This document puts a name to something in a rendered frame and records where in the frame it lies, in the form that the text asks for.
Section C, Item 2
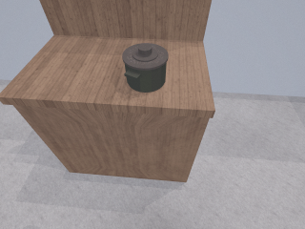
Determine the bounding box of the knob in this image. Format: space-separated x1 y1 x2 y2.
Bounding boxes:
138 43 153 55

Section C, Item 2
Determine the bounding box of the table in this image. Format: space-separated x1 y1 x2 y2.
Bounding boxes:
0 0 215 182

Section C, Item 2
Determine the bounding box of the pot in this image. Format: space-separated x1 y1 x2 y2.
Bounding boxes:
124 63 167 93

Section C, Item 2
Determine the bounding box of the lid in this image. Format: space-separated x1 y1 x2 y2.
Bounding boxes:
122 43 169 71

